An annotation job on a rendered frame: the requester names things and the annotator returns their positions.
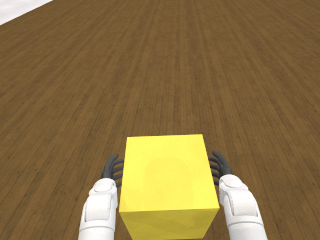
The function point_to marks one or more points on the left robot forearm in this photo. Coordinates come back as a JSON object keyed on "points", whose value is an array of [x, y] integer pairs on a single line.
{"points": [[98, 217]]}

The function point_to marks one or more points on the right robot forearm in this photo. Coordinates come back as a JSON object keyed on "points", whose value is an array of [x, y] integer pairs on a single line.
{"points": [[243, 218]]}

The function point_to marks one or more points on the robot right hand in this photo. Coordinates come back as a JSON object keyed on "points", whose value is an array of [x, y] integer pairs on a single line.
{"points": [[222, 167]]}

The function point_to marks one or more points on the carton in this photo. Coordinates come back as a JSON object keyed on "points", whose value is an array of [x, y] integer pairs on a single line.
{"points": [[167, 190]]}

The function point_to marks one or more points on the robot left hand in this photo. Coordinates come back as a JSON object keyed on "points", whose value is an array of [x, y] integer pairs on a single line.
{"points": [[109, 169]]}

